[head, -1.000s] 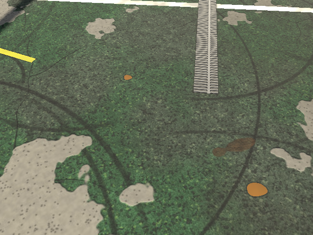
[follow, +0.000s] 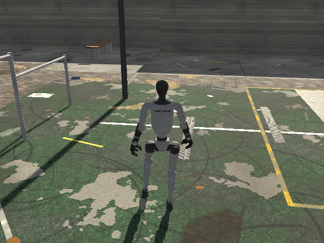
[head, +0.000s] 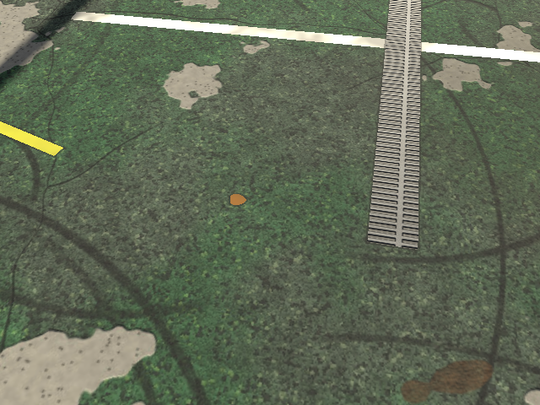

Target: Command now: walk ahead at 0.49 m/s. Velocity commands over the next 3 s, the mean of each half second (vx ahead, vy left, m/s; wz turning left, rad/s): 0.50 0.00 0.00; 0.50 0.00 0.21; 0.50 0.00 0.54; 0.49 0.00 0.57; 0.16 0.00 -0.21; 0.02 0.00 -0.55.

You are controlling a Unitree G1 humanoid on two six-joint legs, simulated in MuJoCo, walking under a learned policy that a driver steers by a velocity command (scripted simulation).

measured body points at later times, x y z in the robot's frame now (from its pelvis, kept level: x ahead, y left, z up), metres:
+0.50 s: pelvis +0.29 +0.08 +0.00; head +0.31 +0.09 +0.45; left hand +0.41 +0.35 -0.12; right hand +0.34 -0.20 -0.11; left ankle +0.30 +0.15 -0.75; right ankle +0.34 -0.10 -0.67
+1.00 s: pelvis +0.56 +0.02 +0.00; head +0.59 +0.01 +0.45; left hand +0.63 +0.30 -0.12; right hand +0.67 -0.26 -0.13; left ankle +0.53 +0.17 -0.66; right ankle +0.60 -0.08 -0.75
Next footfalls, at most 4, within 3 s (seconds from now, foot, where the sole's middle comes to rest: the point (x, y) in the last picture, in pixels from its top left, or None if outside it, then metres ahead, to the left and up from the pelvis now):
0.26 left None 0.34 0.15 -0.78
0.80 right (327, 352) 0.64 -0.08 -0.78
1.34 left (219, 274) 0.86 0.23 -0.78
1.84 right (240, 185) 1.21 0.20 -0.78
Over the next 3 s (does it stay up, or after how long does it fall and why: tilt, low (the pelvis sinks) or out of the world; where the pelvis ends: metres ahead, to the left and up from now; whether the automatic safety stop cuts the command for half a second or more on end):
stays up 1.20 0.31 0.00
